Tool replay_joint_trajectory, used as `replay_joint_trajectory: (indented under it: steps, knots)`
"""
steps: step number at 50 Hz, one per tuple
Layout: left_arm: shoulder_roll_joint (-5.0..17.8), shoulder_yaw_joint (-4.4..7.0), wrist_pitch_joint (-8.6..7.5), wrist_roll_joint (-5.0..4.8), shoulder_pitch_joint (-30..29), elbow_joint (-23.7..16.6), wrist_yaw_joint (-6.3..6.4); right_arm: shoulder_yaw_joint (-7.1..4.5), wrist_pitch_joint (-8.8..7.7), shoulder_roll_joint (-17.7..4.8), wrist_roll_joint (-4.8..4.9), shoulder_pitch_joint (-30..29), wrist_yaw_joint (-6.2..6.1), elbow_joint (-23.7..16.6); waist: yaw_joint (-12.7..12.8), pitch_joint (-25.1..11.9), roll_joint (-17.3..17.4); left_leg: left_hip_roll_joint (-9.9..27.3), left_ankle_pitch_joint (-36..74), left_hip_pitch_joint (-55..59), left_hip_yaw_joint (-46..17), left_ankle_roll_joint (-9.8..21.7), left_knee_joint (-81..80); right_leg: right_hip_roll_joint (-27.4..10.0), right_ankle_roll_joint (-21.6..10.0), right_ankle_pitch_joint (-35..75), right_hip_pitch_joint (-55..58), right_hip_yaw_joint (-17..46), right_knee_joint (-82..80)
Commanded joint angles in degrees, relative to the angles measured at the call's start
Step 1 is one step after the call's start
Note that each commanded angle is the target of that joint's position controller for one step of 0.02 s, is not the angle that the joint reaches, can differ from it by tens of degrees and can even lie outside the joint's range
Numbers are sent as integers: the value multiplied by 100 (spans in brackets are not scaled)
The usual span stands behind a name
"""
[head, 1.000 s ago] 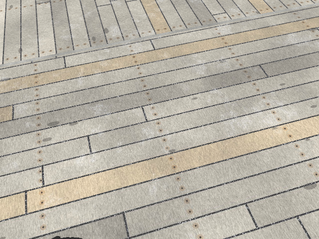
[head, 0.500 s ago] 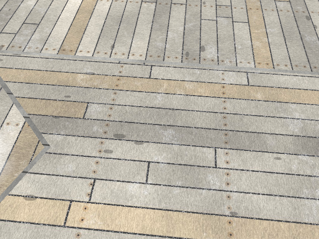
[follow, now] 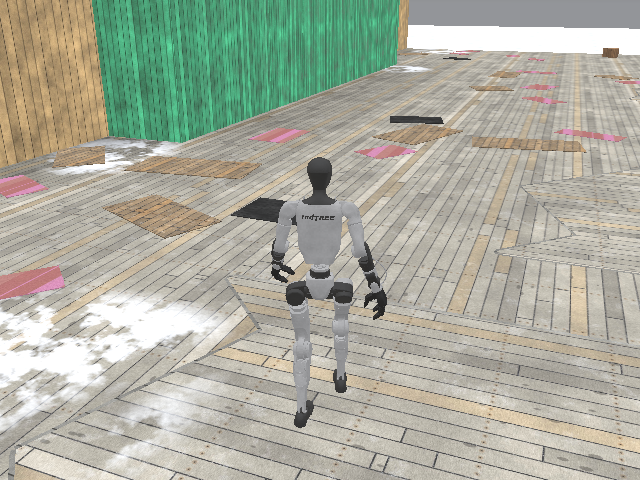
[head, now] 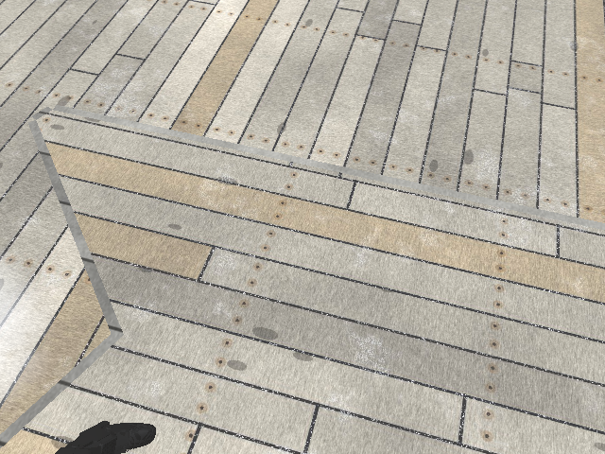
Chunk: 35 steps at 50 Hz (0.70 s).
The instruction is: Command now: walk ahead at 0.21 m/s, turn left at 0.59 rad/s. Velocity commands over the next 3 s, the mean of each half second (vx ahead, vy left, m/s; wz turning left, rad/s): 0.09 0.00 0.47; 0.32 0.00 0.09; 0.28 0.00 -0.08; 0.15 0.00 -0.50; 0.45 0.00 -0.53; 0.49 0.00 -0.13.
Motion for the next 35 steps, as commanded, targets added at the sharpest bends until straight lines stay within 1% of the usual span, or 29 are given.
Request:
replay_joint_trajectory:
  steps: [1, 2, 3, 4, 5, 6, 7, 8, 9, 10, 11, 13, 15, 17, 19, 20, 21, 22, 23, 24, 25, 26, 27, 28, 29, 30, 31, 33, 35]
  knots:
    - [1280, 344, -224, 109, 1959, 28, 204, -106, -171, -615, 179, -493, 12, -705, 1154, -1611, 13, 622, 3411, -1305, -370, -296, 2839, -1266, -516, 2332, 3455, 993, -493]
    - [1604, 385, -137, 108, 1810, -135, 159, -49, -103, -155, 376, 631, -89, -722, 594, -2490, -1165, -283, -1816, -2486, 355, -379, 4524, -3190, -1423, 5387, 4624, 2727, -70]
    - [1159, 325, 2, -88, 1856, -164, 100, -140, 14, -701, 14, 837, -144, -474, 526, -2467, -318, 229, -1502, -2489, 325, -349, 4912, -2859, -1424, 5601, 4076, 2607, 79]
    - [948, 308, 45, -106, 1296, -275, 151, -154, 105, -703, 32, 589, -122, -504, 443, -2155, -698, 339, -942, -2776, 488, -446, 5213, -2805, -1643, 3497, 3509, 2476, -399]
    - [454, 158, 105, -120, 878, -372, 162, -161, 203, -800, -87, 47, -54, -526, 470, -1310, -200, 622, -578, -2829, 623, -534, 4869, -2148, -1363, 2153, 2638, 1674, -883]
    - [402, 112, 130, -86, 667, -377, 191, -183, 287, -745, -94, -259, 53, -633, 448, -883, -525, 690, -355, -2794, 666, -627, 4647, -1785, -1177, 1613, 2146, 1117, -1121]
    - [498, 127, 140, -41, 710, -308, 201, -169, 377, -649, -88, -228, 133, -649, 414, -660, -643, 699, -218, -2595, 768, -719, 4590, -1608, -1143, 1731, 1730, 727, -1260]
    - [608, 168, 120, -14, 796, -249, 204, -146, 433, -563, -57, -263, 169, -688, 393, -624, -635, 709, -80, -2457, 808, -735, 4460, -1544, -1158, 1773, 1536, 472, -1322]
    - [668, 200, 107, 9, 849, -203, 199, -124, 460, -489, -30, -249, 185, -719, 356, -685, -597, 683, -45, -2389, 872, -753, 4368, -1531, -1195, 1824, 1480, 312, -1335]
    - [690, 215, 87, 19, 879, -191, 190, -113, 471, -453, -31, -296, 189, -755, 337, -760, -540, 689, -9, -2414, 886, -753, 4218, -1572, -1230, 1805, 1534, 222, -1344]
    - [701, 227, 80, 23, 896, -182, 185, -101, 488, -427, -53, -383, 194, -805, 343, -810, -531, 722, 37, -2466, 914, -753, 4065, -1639, -1267, 1695, 1585, 161, -1360]
    - [722, 245, 105, 18, 930, -159, 175, -65, 533, -395, -88, -659, 227, -936, 398, -789, -607, 851, 205, -2467, 961, -727, 3568, -1688, -1275, 1106, 1526, 48, -1453]
    - [770, 268, 146, 21, 913, -132, 145, 5, 560, -304, -85, -902, 273, -1048, 442, -765, -679, 913, 319, -2173, 1030, -675, 2862, -1631, -1225, 357, 1360, -79, -1518]
    - [879, 307, 205, 29, 941, -102, 103, 56, 559, -293, -63, -1081, 289, -1111, 527, -758, -749, 860, 226, -1828, 1167, -616, 2245, -1635, -1190, -135, 1269, -98, -1499]
    - [993, 341, 282, 26, 1071, -39, 63, 82, 529, -326, -58, -1170, 267, -1149, 602, -747, -756, 786, 88, -1599, 1286, -550, 1701, -1696, -1176, -367, 1335, -12, -1371]
    - [1036, 352, 323, 3, 1078, -13, 47, 100, 497, -310, -62, -1121, 251, -1134, 562, -727, -708, 756, 208, -1383, 1342, -498, 1265, -1689, -1120, -339, 1319, -17, -1225]
    - [1051, 353, 365, -41, 1041, 5, 35, 119, 443, -279, -79, -962, 233, -1075, 448, -709, -602, 709, 575, -946, 1402, -416, 566, -1627, -972, -253, 1162, -103, -983]
    - [1004, 349, 398, -40, 1209, 81, 17, 123, 377, -346, -99, -885, 212, -1036, 417, -638, -378, 748, 971, -543, 1206, -330, -195, -1533, -677, -352, 922, -188, -754]
    - [666, 277, 416, -12, 1482, 94, -37, 103, 302, -618, -164, -919, 168, -1088, 523, -646, 625, 1671, 801, -317, -56, -190, -1223, -1111, -239, -1065, 631, -636, 93]
    - [208, 137, 432, -88, 1530, -153, -32, -6, 299, -1236, -127, -1311, 132, -1282, 686, -416, 1939, 2972, 1690, -758, -1572, 449, -1547, -133, 110, -2737, 14, -990, 602]
    - [607, 214, 521, -24, 1101, -94, 18, -14, 275, -995, -170, -1000, 76, -1116, 279, -437, 1298, 2852, 841, -1147, -1302, 773, -1528, -322, 93, -2784, 341, -318, 1451]
    - [688, 271, 546, -44, 1124, -101, -40, 40, 279, -843, -164, -1058, 66, -1008, 449, -312, 1251, 2544, -217, -1086, -1088, 731, -1723, -242, 44, -2488, 105, -261, 1796]
    - [759, 316, 527, -20, 1234, -3, -98, 95, 289, -694, -141, -1182, 62, -946, 555, -141, 1231, 2273, -781, -1034, -890, 548, -1922, -255, 22, -2173, -61, -243, 1874]
    - [829, 365, 501, 36, 1321, 71, -143, 118, 257, -638, -95, -1223, 37, -915, 599, -77, 1333, 2084, -814, -831, -732, 439, -2008, -244, 16, -1929, -193, -298, 1955]
    - [836, 383, 470, 81, 1449, 184, -174, 141, 214, -552, -68, -1207, 25, -894, 613, -95, 1214, 1975, -587, -634, -578, 425, -2002, -236, 29, -1787, -234, -324, 2036]
    - [785, 386, 434, 92, 1434, 222, -196, 148, 165, -527, -48, -1096, 32, -848, 585, -143, 991, 1965, -407, -447, -528, 443, -1980, -216, 36, -1706, -300, -344, 2071]
    - [710, 376, 397, 86, 1363, 221, -214, 136, 106, -551, -34, -978, 37, -785, 550, -155, 845, 1989, -264, -278, -500, 486, -1966, -224, 43, -1629, -389, -346, 2027]
    - [579, 347, 335, 64, 1174, 186, -226, 95, 2, -620, -18, -792, 37, -664, 471, -144, 794, 2060, -173, -92, -496, 578, -1967, -253, 55, -1542, -469, -341, 1732]
    - [525, 327, 291, 56, 1019, 151, -214, 66, -62, -645, -20, -656, 34, -560, 390, -115, 860, 2128, -214, -88, -521, 657, -1976, -271, 47, -1544, -386, -347, 1353]
Next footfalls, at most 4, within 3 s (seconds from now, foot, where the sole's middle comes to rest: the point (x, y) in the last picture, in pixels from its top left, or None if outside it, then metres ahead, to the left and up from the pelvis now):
0.02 right None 0.18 -0.11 -0.76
0.46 left None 0.09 0.11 -0.76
0.88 right None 0.22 -0.08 -0.76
1.34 left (201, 438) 0.49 0.18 -0.76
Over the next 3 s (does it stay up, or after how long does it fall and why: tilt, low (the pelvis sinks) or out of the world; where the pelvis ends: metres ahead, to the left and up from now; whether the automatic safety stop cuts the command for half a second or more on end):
stays up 0.86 -0.10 0.02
